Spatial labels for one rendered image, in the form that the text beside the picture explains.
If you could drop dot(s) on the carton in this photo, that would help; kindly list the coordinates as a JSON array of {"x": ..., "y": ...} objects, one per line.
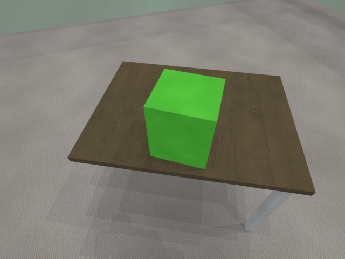
[{"x": 181, "y": 114}]

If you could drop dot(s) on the table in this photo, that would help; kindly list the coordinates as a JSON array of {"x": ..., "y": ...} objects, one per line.
[{"x": 255, "y": 143}]

